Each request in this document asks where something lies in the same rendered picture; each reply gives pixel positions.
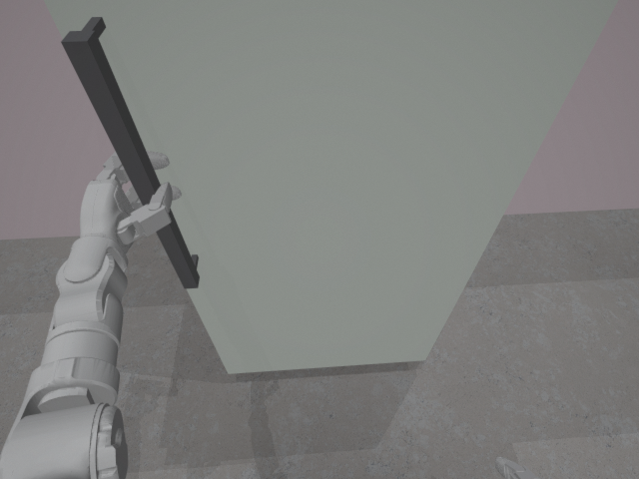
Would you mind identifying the left robot forearm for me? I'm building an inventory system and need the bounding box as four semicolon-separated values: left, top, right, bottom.
0;236;128;479

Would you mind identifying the left robot upper arm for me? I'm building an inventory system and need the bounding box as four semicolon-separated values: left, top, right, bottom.
2;403;128;479

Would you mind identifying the left robot hand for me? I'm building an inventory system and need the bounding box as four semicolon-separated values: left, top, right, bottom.
80;151;182;254

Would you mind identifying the fridge door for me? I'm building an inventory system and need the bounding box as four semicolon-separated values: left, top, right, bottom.
44;0;618;374

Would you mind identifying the handle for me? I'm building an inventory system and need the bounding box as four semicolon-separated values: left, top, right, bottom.
61;17;200;288

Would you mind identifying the right robot hand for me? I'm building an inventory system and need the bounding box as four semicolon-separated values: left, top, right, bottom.
495;456;538;479

